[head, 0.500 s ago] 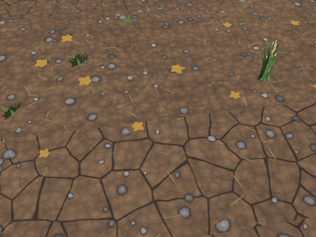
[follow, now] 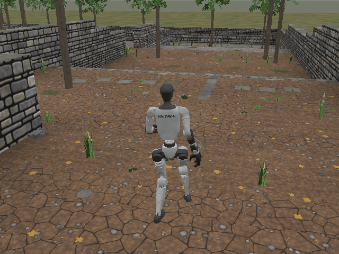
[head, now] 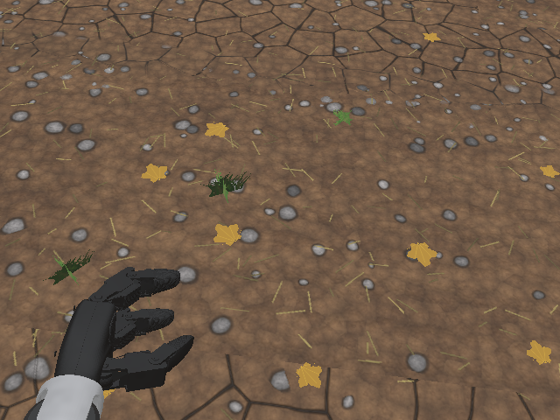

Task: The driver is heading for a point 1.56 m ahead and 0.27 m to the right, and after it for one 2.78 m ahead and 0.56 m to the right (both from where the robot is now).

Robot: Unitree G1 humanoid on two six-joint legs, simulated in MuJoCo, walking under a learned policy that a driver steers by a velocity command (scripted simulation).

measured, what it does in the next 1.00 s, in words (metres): goes down, turning right: right foot 0.16 m lower, then left foot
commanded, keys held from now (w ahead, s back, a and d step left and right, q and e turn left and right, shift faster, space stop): q+shift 0.06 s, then e+shift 0.24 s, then w+e+shift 0.52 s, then w+q+shift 0.18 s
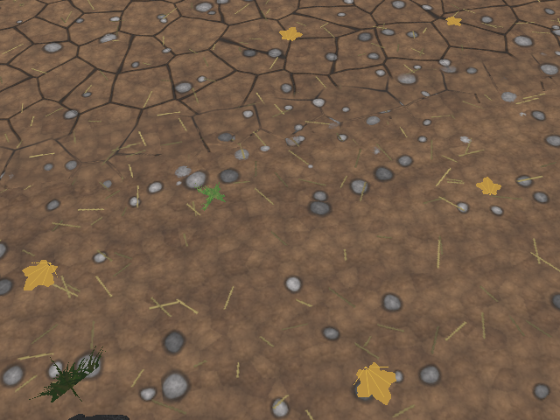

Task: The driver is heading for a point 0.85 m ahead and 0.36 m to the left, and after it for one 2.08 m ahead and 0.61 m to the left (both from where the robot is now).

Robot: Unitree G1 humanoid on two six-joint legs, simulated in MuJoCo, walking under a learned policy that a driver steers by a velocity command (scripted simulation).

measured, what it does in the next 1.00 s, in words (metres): walks ahead, turning left: left foot, then right foot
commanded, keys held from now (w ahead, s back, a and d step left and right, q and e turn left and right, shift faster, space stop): w+q+shift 0.86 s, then w+e+shift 0.14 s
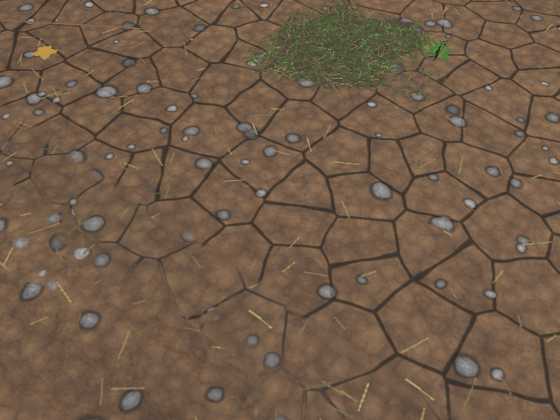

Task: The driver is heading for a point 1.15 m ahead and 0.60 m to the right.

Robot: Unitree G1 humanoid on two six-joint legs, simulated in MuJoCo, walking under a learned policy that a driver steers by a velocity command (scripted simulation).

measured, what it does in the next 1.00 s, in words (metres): walks ahead, turning right: left foot, then right foot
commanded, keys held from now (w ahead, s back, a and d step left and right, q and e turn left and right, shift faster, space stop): w+e+shift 0.94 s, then e+shift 0.06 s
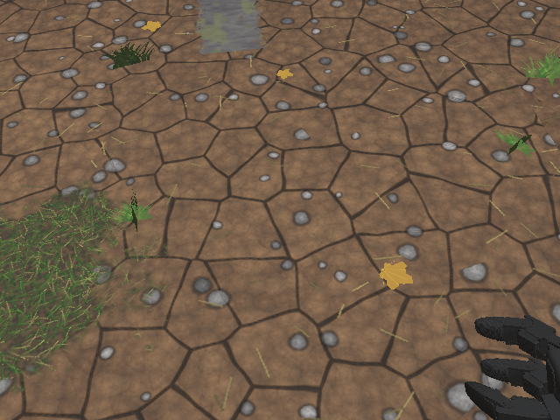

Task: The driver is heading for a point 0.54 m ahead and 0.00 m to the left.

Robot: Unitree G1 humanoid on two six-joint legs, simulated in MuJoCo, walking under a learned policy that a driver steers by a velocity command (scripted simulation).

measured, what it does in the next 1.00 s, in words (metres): walks ahead: left foot, then right foot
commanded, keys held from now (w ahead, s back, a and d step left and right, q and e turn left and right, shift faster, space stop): e+shift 0.20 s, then shift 0.34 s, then q+shift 0.04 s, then w+q+shift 0.28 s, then shift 0.14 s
